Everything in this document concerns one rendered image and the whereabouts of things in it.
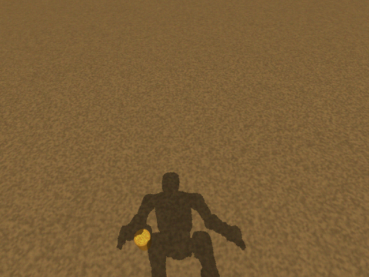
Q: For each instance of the cup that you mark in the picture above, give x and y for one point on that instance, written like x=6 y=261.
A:
x=142 y=239

